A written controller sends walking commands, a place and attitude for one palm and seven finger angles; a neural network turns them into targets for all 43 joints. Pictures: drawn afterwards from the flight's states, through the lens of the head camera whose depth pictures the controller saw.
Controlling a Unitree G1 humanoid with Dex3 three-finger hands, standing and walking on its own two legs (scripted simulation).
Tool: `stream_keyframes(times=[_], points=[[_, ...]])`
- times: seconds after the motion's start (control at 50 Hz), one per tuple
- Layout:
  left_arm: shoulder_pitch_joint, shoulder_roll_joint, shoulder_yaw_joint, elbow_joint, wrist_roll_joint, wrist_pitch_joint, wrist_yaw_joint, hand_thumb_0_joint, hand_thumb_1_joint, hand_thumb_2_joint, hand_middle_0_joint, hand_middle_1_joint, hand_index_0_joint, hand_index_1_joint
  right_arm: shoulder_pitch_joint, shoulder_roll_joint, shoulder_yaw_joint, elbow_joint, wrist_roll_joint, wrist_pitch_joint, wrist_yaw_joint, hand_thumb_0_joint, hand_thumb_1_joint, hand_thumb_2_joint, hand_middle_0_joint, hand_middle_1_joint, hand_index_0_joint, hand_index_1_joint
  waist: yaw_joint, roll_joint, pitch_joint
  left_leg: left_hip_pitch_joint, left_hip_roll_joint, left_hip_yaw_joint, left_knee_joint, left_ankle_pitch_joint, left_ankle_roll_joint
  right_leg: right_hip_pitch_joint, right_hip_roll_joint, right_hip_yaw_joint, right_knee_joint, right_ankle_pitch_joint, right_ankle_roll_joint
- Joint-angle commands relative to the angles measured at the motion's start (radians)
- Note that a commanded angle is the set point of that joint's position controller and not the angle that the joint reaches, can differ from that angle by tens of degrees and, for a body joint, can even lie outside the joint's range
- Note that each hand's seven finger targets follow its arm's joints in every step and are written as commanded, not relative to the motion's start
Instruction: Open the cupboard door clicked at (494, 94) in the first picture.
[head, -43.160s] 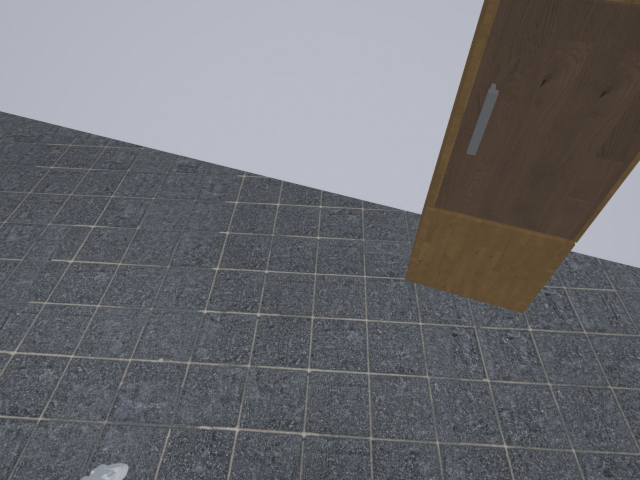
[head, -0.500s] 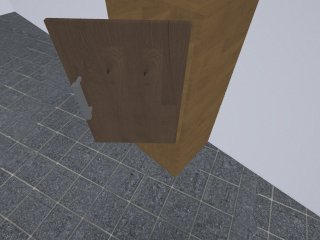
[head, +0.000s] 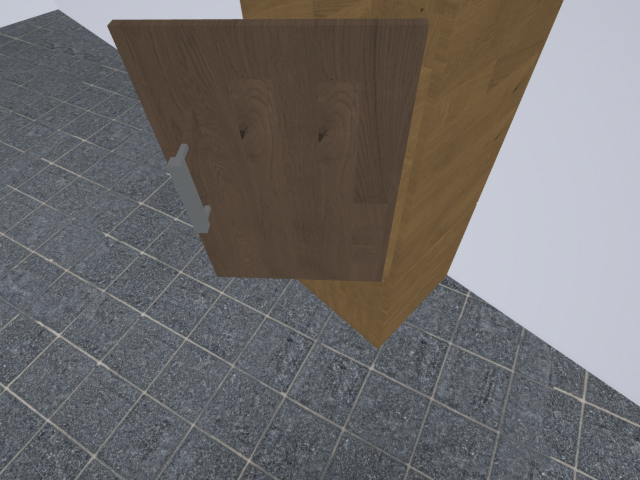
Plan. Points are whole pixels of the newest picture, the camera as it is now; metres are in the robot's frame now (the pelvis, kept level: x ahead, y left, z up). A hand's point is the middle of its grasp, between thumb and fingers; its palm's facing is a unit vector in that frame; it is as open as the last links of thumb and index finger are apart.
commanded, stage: shuffle to correct the standing spot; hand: left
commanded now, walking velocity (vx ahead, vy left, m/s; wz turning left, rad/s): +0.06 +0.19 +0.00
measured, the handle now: (193, 190) +0.56 +0.27 -0.01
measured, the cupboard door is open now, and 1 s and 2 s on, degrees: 42 42 42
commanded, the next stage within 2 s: come to a stop and stand still in 0.06 s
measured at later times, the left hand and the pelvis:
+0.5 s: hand out of the picture +0.04 +0.28 -0.17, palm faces +0.07 -0.98 -0.20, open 7.4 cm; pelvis +0.02 +0.08 +0.01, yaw +2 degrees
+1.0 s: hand out of the picture +0.08 +0.27 -0.15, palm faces +0.03 -0.97 -0.26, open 7.3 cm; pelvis +0.01 +0.06 +0.01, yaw +2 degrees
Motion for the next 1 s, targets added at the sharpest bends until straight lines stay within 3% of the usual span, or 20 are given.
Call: stream_keyframes(times=[0.0,0.08,0.16,0.2,0.22,0.24,0.26,0.28,0.3,0.36,0.48,0.56,0.6,0.62,0.64,0.66,0.7,0.76,0.84,0.98], points=[[0.139,0.189,0.051,-0.012,0.002,-0.011,0.025,0.000,0.900,0.900,-0.200,-0.300,-0.200,-0.300,-0.088,-0.089,-0.040,-0.114,-0.003,0.000,0.016,0.000,-0.900,-0.900,0.200,0.300,0.200,0.300,0.045,-0.185,-0.028,-0.344,0.093,-0.115,0.385,0.009,-0.044,0.159,-0.371,0.318,-0.294,0.576,-0.193],[0.071,0.213,0.060,-0.039,0.009,-0.010,0.013,0.000,0.900,0.900,-0.200,-0.300,-0.200,-0.300,-0.089,-0.046,-0.035,-0.120,0.002,0.011,0.039,0.000,-0.900,-0.900,0.200,0.300,0.200,0.300,0.013,-0.208,-0.038,-0.200,0.090,-0.010,0.153,0.124,-0.067,0.022,-0.272,0.142,-0.304,0.425,-0.111],[0.073,0.260,0.075,-0.041,0.013,0.003,0.003,0.000,0.900,0.900,-0.200,-0.300,-0.200,-0.300,-0.115,-0.051,-0.035,-0.139,0.009,-0.004,0.042,0.000,-0.900,-0.900,0.200,0.300,0.200,0.300,0.029,-0.229,-0.045,-0.072,0.047,0.057,-0.091,0.158,-0.064,0.011,-0.246,0.128,-0.267,0.343,-0.087],[0.064,0.239,0.069,-0.034,0.009,0.015,0.001,0.000,0.900,0.900,-0.200,-0.300,-0.200,-0.300,-0.042,-0.060,-0.037,-0.113,0.006,-0.021,0.032,0.000,-0.900,-0.900,0.200,0.300,0.200,0.300,-0.012,-0.219,-0.078,0.097,0.033,0.091,-0.290,0.275,-0.059,-0.025,-0.187,0.084,-0.169,0.280,-0.041],[0.078,0.194,0.055,-0.041,0.010,0.024,0.000,0.000,0.900,0.900,-0.200,-0.300,-0.200,-0.300,0.021,-0.093,-0.043,-0.088,0.003,-0.031,0.025,0.000,-0.900,-0.900,0.200,0.300,0.200,0.300,-0.035,-0.108,-0.106,0.209,0.074,0.056,-0.369,0.349,-0.055,-0.060,-0.136,0.051,-0.050,0.188,-0.011],[0.100,0.130,0.043,-0.045,-0.003,0.031,-0.003,0.000,0.900,0.900,-0.200,-0.300,-0.200,-0.300,0.079,-0.184,-0.058,-0.084,-0.008,-0.041,0.017,0.000,-0.900,-0.900,0.200,0.300,0.200,0.300,-0.050,0.159,-0.148,0.281,0.250,-0.162,-0.407,0.579,0.009,-0.156,-0.038,-0.010,0.102,-0.076,0.039],[0.105,0.079,0.029,-0.062,-0.009,0.037,0.000,0.000,0.900,0.900,-0.200,-0.300,-0.200,-0.300,0.107,-0.245,-0.065,-0.088,-0.011,-0.038,0.008,0.000,-0.900,-0.900,0.200,0.300,0.200,0.300,-0.063,0.281,-0.145,0.193,0.415,-0.364,-0.510,0.702,0.120,-0.191,0.023,0.040,0.278,-0.323,0.052],[0.098,0.084,0.022,-0.067,-0.009,0.037,0.005,0.000,0.900,0.900,-0.200,-0.300,-0.200,-0.300,0.067,-0.234,-0.057,-0.095,-0.014,-0.041,-0.004,0.000,-0.900,-0.900,0.200,0.300,0.200,0.300,-0.051,0.179,-0.123,0.132,0.445,-0.394,-0.534,0.629,0.183,-0.186,0.014,0.109,0.357,-0.297,0.030],[0.090,0.077,0.023,-0.042,-0.007,0.033,0.005,0.000,0.900,0.900,-0.200,-0.300,-0.200,-0.300,0.005,-0.228,-0.054,-0.096,-0.016,-0.048,-0.014,0.000,-0.900,-0.900,0.200,0.300,0.200,0.300,-0.030,0.259,-0.126,0.100,0.414,-0.379,-0.546,0.579,0.179,-0.173,0.007,0.152,0.379,-0.237,0.026],[0.119,0.080,0.012,0.011,-0.010,0.031,-0.013,0.000,0.900,0.900,-0.200,-0.300,-0.200,-0.300,-0.102,-0.153,-0.029,-0.096,-0.017,-0.055,-0.019,0.000,-0.900,-0.900,0.200,0.300,0.200,0.300,0.007,0.164,-0.069,0.066,0.327,-0.220,-0.534,0.629,0.139,-0.127,0.004,0.137,0.301,-0.103,0.037],[0.065,0.075,0.015,-0.013,-0.009,0.049,-0.022,0.000,0.900,0.900,-0.200,-0.300,-0.200,-0.300,-0.030,-0.188,-0.059,-0.059,-0.018,-0.035,-0.033,0.000,-0.900,-0.900,0.200,0.300,0.200,0.300,-0.037,0.120,-0.115,0.167,0.365,-0.218,-0.500,0.706,0.160,-0.100,0.039,0.112,0.148,-0.119,0.039],[0.119,0.066,0.018,0.000,-0.010,0.034,-0.020,0.000,0.900,0.900,-0.200,-0.300,-0.200,-0.300,-0.052,-0.185,-0.061,-0.054,-0.011,-0.030,-0.028,0.000,-0.900,-0.900,0.200,0.300,0.200,0.300,-0.003,0.102,-0.136,0.100,0.319,-0.190,-0.440,0.623,0.118,0.070,0.057,0.081,-0.134,0.072,0.027],[0.137,0.105,0.020,0.005,-0.002,0.020,-0.011,0.000,0.900,0.900,-0.200,-0.300,-0.200,-0.300,-0.044,-0.124,-0.050,-0.050,0.002,-0.033,-0.020,0.000,-0.900,-0.900,0.200,0.300,0.200,0.300,0.005,-0.025,-0.114,-0.016,0.213,-0.107,-0.342,0.386,0.035,0.173,-0.033,0.188,-0.303,0.212,0.006],[0.132,0.279,-0.002,-0.050,0.010,0.003,-0.001,0.000,0.900,0.900,-0.200,-0.300,-0.200,-0.300,-0.083,-0.199,-0.038,-0.132,-0.005,-0.054,-0.018,0.000,-0.900,-0.900,0.200,0.300,0.200,0.300,-0.012,-0.093,-0.060,0.030,0.136,-0.104,-0.341,0.305,-0.004,0.104,-0.050,0.195,-0.299,0.259,-0.013],[0.079,0.209,0.015,-0.082,0.005,0.016,-0.002,0.000,0.900,0.900,-0.200,-0.300,-0.200,-0.300,-0.075,-0.170,-0.057,-0.145,-0.013,-0.052,-0.016,0.000,-0.900,-0.900,0.200,0.300,0.200,0.300,-0.017,-0.195,-0.142,0.017,0.108,-0.035,-0.249,0.197,-0.014,0.027,-0.079,0.228,-0.307,-0.017,-0.031],[0.039,0.216,0.019,-0.111,0.003,0.010,0.002,0.000,0.900,0.900,-0.200,-0.300,-0.200,-0.300,-0.068,-0.168,-0.053,-0.144,-0.022,-0.046,-0.019,0.000,-0.900,-0.900,0.200,0.300,0.200,0.300,-0.022,-0.245,-0.128,-0.026,0.081,-0.035,-0.180,0.216,-0.005,0.017,-0.094,0.282,-0.337,0.011,-0.060],[0.021,0.221,0.032,-0.139,0.003,0.001,0.003,0.000,0.900,0.900,-0.200,-0.300,-0.200,-0.300,-0.067,-0.164,-0.060,-0.151,-0.016,-0.043,-0.017,0.000,-0.900,-0.900,0.200,0.300,0.200,0.300,-0.023,-0.141,-0.070,-0.077,0.096,-0.064,-0.110,0.165,0.013,-0.017,-0.130,0.321,-0.349,0.035,-0.111],[0.027,0.229,0.031,-0.137,0.001,-0.018,0.009,0.000,0.900,0.900,-0.200,-0.300,-0.200,-0.300,-0.038,-0.154,-0.051,-0.147,-0.009,-0.052,-0.015,0.000,-0.900,-0.900,0.200,0.300,0.200,0.300,-0.036,-0.090,-0.073,-0.047,0.109,-0.064,-0.202,0.234,0.017,0.054,-0.121,0.285,-0.271,0.337,-0.119],[0.052,0.241,0.026,-0.109,-0.013,-0.021,0.006,0.000,0.900,0.900,-0.200,-0.300,-0.200,-0.300,-0.045,-0.177,-0.042,-0.111,-0.003,-0.063,-0.016,0.000,-0.900,-0.900,0.200,0.300,0.200,0.300,-0.014,0.016,-0.114,0.059,0.137,-0.075,-0.300,0.504,0.017,0.113,-0.051,0.198,-0.198,0.504,-0.030],[-0.009,0.265,0.013,-0.081,-0.014,-0.016,-0.005,0.000,0.900,0.900,-0.200,-0.300,-0.200,-0.300,-0.101,-0.230,-0.036,-0.093,-0.006,-0.054,-0.008,0.000,-0.900,-0.900,0.200,0.300,0.200,0.300,-0.019,-0.014,-0.051,0.064,0.147,-0.103,-0.388,0.355,0.014,0.056,-0.047,0.221,-0.296,0.195,-0.024]])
